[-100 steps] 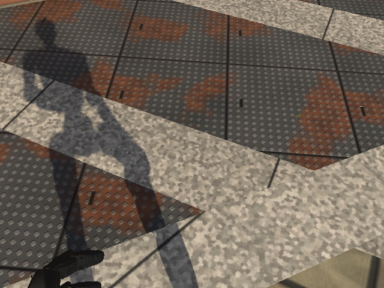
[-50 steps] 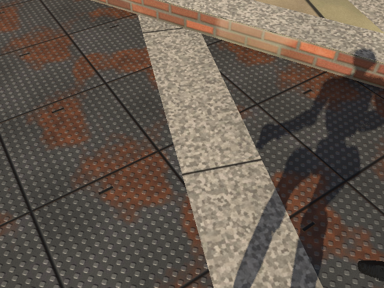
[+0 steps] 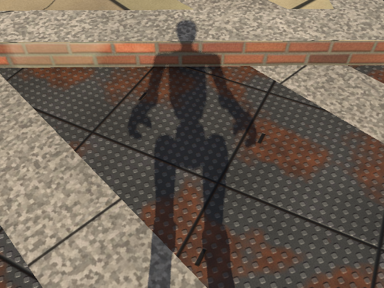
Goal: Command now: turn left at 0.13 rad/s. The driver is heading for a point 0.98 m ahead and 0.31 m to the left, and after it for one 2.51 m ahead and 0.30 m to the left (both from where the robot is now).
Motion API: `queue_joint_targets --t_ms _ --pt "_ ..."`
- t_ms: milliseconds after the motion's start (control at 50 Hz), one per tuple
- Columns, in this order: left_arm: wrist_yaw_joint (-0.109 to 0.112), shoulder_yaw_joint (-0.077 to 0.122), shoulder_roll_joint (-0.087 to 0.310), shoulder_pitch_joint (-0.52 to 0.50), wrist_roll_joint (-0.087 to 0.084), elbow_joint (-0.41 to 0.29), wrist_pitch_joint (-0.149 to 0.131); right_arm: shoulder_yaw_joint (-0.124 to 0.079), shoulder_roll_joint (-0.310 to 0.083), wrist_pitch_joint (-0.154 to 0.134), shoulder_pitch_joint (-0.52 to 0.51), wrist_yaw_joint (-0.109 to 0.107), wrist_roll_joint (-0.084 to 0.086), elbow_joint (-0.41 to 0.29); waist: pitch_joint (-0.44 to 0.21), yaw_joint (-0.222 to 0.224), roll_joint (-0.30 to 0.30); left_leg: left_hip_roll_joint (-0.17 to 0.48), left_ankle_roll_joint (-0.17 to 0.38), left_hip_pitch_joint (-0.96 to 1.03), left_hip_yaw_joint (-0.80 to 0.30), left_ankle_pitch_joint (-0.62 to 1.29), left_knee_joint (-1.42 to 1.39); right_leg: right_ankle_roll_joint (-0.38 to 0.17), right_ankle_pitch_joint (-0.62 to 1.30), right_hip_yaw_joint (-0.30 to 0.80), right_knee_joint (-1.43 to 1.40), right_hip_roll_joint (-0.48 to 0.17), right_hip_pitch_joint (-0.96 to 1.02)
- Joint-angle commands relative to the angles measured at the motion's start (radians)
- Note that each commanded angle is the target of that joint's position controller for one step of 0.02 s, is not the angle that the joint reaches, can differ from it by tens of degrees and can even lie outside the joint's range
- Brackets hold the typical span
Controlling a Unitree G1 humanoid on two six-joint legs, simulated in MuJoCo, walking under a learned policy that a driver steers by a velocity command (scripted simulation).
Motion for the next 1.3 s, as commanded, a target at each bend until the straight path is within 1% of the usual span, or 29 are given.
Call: queue_joint_targets --t_ms 20,40,60,120,220,300,320,340,360,380,400,440,480,540,620,680,740,780,800,820,840,860,880,900,960,1000,1040,1140,1300 --pt "-0.023 0.017 0.087 0.203 0.022 0.008 -0.04 -0.023 -0.152 -0.014 -0.083 0.003 -0.006 -0.114 -0.052 0.118 0.057 0.141 0.122 0.278 -0.146 0.327 -0.103 0.001 -0.157 0.018 -0.065 -0.14 -0.066" --pt "-0.018 0.022 0.105 0.166 0.014 -0.005 -0.041 -0.027 -0.148 -0.003 -0.094 0.0 0.0 -0.108 -0.041 0.109 0.145 0.152 0.175 0.185 -0.199 0.147 -0.151 0.039 -0.129 -0.066 -0.054 -0.12 -0.017" --pt "-0.009 0.034 0.141 0.067 0.004 -0.027 -0.038 -0.032 -0.149 0.007 -0.069 0.001 0.015 -0.111 -0.01 0.058 0.16 0.144 0.188 0.113 -0.261 0.017 -0.2 0.053 -0.104 -0.1 -0.019 -0.112 0.011" --pt "0.0 0.046 0.11 0.01 0.001 -0.062 -0.029 -0.047 -0.19 0.026 -0.009 -0.008 0.04 -0.113 -0.01 0.033 0.209 0.175 0.228 0.161 -0.408 -0.017 -0.22 0.073 -0.146 -0.163 0.052 -0.097 -0.045" --pt "-0.02 0.054 0.075 -0.007 -0.028 -0.047 -0.057 -0.072 -0.208 0.055 0.03 -0.03 0.05 -0.114 -0.106 -0.001 0.168 0.166 0.244 0.347 -0.472 0.238 -0.167 0.091 -0.237 -0.132 0.081 -0.085 -0.135" --pt "-0.029 0.067 0.082 0.068 -0.029 -0.004 -0.064 -0.077 -0.202 0.081 -0.064 -0.033 0.071 -0.135 -0.133 0.057 0.152 0.087 0.185 0.219 -0.432 0.178 -0.142 0.082 -0.015 -0.158 -0.169 -0.091 0.091" --pt "-0.025 0.081 0.111 0.105 -0.024 0.012 -0.06 -0.069 -0.18 0.082 -0.072 -0.033 0.074 -0.14 -0.137 0.07 0.128 0.046 0.144 0.102 -0.401 0.066 -0.109 0.062 0.08 -0.143 -0.241 -0.148 0.232" --pt "-0.019 0.097 0.187 0.105 -0.008 0.005 -0.051 -0.051 -0.123 0.082 -0.048 -0.03 0.071 -0.146 -0.118 0.049 -0.041 -0.05 0.088 -0.101 -0.29 -0.192 0.042 -0.021 0.074 0.041 -0.281 -0.327 0.356" --pt "-0.019 0.101 0.221 0.045 0.028 -0.018 -0.048 -0.053 -0.127 0.069 0.015 -0.025 0.072 -0.144 -0.081 0.005 -0.239 -0.14 0.044 -0.216 -0.142 -0.414 0.235 -0.139 0.214 0.235 -0.303 -0.518 0.304" --pt "-0.014 0.09 0.184 -0.005 0.034 -0.039 -0.055 -0.076 -0.204 0.058 0.04 -0.019 0.056 -0.128 -0.038 -0.014 -0.175 -0.051 0.012 -0.229 -0.122 -0.4 0.394 -0.187 0.341 0.21 -0.285 -0.579 0.241" --pt "-0.005 0.078 0.141 -0.044 0.023 -0.05 -0.056 -0.087 -0.23 0.059 0.059 -0.015 0.057 -0.1 -0.027 -0.026 -0.112 -0.03 -0.002 -0.225 -0.097 -0.338 0.449 -0.161 0.38 0.096 -0.259 -0.524 0.232" --pt "0.011 0.072 0.125 -0.064 -0.005 -0.051 -0.053 -0.078 -0.186 0.066 0.068 -0.01 0.055 -0.079 -0.008 -0.013 -0.106 -0.004 -0.02 -0.289 -0.055 -0.21 0.521 -0.113 0.447 -0.048 -0.22 -0.438 0.276" --pt "0.019 0.071 0.129 -0.017 -0.006 -0.039 -0.045 -0.058 -0.142 0.066 0.03 0.007 0.063 -0.098 -0.003 0.021 -0.116 0.021 -0.039 -0.319 0.023 -0.171 0.535 -0.123 0.64 -0.151 -0.21 -0.419 0.298" --pt "0.02 0.076 0.154 0.032 0.001 -0.026 -0.023 -0.04 -0.121 0.061 -0.046 0.021 0.064 -0.143 -0.013 0.065 -0.115 0.069 -0.058 -0.348 0.089 -0.156 0.471 -0.152 0.672 -0.203 -0.218 -0.45 0.363" --pt "0.008 0.086 0.195 0.022 -0.007 -0.019 -0.008 -0.027 -0.107 0.056 -0.079 0.036 0.058 -0.172 -0.014 0.074 -0.115 0.098 -0.045 -0.284 0.144 -0.125 0.352 -0.151 0.67 -0.285 -0.228 -0.482 0.363" --pt "-0.005 0.09 0.207 0.014 -0.023 -0.007 -0.01 -0.025 -0.1 0.063 -0.086 0.04 0.052 -0.179 -0.013 0.064 -0.12 0.078 -0.012 -0.183 0.191 -0.14 0.252 -0.137 0.713 -0.346 -0.198 -0.489 0.334" --pt "-0.023 0.092 0.216 0.017 -0.055 0.016 -0.024 -0.034 -0.101 0.078 -0.069 0.038 0.045 -0.185 -0.039 0.033 -0.13 0.023 0.043 -0.057 0.218 -0.168 0.096 -0.114 0.776 -0.362 -0.11 -0.503 0.339" --pt "-0.032 0.08 0.193 0.032 -0.074 0.041 -0.042 -0.058 -0.149 0.079 0.056 0.022 0.03 -0.149 -0.108 -0.047 -0.072 -0.013 0.116 0.249 0.178 0.132 -0.161 -0.031 0.725 -0.431 0.116 -0.426 0.21" --pt "-0.035 0.051 0.132 0.028 -0.02 0.015 -0.053 -0.075 -0.249 0.075 0.133 -0.002 0.021 -0.15 -0.214 -0.061 0.123 0.213 0.203 0.571 -0.103 0.646 -0.12 0.05 0.248 -0.451 0.367 -0.347 -0.076" --pt "-0.042 0.024 0.081 0.072 0.013 0.016 -0.051 -0.055 -0.258 0.058 0.066 -0.008 -0.005 -0.165 -0.339 -0.014 0.232 0.475 0.43 0.607 -0.337 0.889 -0.093 0.105 -0.454 -0.343 0.588 -0.245 -0.217" --pt "-0.046 0.042 0.147 0.047 -0.016 0.062 -0.036 -0.011 -0.115 0.046 0.061 0.002 -0.004 -0.15 -0.347 -0.063 0.055 0.421 0.413 0.51 -0.187 0.783 -0.109 0.112 -0.456 -0.216 0.616 -0.305 -0.167" --pt "-0.048 0.039 0.136 0.045 -0.049 0.059 -0.027 0.003 -0.08 0.031 0.009 0.01 0.004 -0.121 -0.232 -0.025 0.08 0.346 0.353 0.439 -0.08 0.647 -0.125 0.106 -0.434 -0.204 0.561 -0.314 -0.18" --pt "-0.037 0.035 0.123 0.05 -0.054 0.068 -0.021 -0.001 -0.083 0.026 -0.045 0.012 0.014 -0.106 -0.156 -0.003 0.06 0.29 0.297 0.381 -0.021 0.487 -0.159 0.111 -0.387 -0.209 0.487 -0.315 -0.189" --pt "-0.022 0.041 0.14 0.054 -0.042 0.078 -0.008 -0.002 -0.089 0.022 -0.089 0.009 0.014 -0.097 -0.096 0.007 0.081 0.272 0.278 0.294 0.029 0.46 -0.19 0.131 -0.296 -0.214 0.461 -0.301 -0.147" --pt "-0.001 0.06 0.174 0.127 -0.044 0.078 0.016 -0.022 -0.139 0.022 -0.135 -0.017 -0.004 -0.079 -0.059 0.036 0.135 0.277 0.286 0.226 0.106 0.441 -0.239 0.173 -0.193 -0.255 0.512 -0.26 -0.114" --pt "0.0 0.061 0.166 0.104 -0.054 0.053 0.018 -0.032 -0.144 0.019 -0.064 -0.03 0.014 -0.053 -0.05 -0.009 0.135 0.314 0.274 0.269 0.062 -0.151 -0.354 0.158 -0.12 -0.257 0.534 -0.3 -0.229" --pt "-0.003 0.063 0.159 0.051 -0.051 0.018 0.008 -0.034 -0.142 -0.002 -0.032 -0.036 0.021 -0.027 0.012 -0.031 0.152 0.358 0.248 0.322 -0.014 -0.437 -0.443 0.137 -0.068 -0.241 0.524 -0.329 -0.37" --pt "-0.019 0.064 0.112 0.047 -0.049 -0.009 -0.027 -0.048 -0.135 -0.042 0.0 -0.037 0.018 0.015 0.046 -0.02 0.095 0.383 0.208 0.461 0.088 -0.401 -0.482 0.105 0.011 -0.229 0.475 -0.363 -0.512" --pt "-0.053 0.035 0.061 0.003 -0.064 -0.067 -0.033 -0.071 -0.183 -0.049 0.01 -0.005 0.027 0.056 0.137 0.001 0.06 0.388 0.182 0.466 0.32 -0.278 -0.489 0.034 0.064 -0.281 0.363 -0.407 -0.504"
Velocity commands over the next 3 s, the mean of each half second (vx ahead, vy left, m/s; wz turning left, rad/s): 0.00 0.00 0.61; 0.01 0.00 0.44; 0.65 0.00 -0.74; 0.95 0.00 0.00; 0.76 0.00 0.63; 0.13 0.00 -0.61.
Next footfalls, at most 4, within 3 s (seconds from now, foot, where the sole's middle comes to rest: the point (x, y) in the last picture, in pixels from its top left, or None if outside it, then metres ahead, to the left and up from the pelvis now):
0.32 right None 0.09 -0.09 -0.77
0.78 left None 0.07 0.18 -0.77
1.44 right None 0.44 -0.03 -0.77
1.94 left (172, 184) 0.93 0.10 -0.77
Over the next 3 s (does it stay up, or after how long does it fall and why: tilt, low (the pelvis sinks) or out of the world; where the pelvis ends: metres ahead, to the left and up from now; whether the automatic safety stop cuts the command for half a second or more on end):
stays up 1.25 0.12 0.01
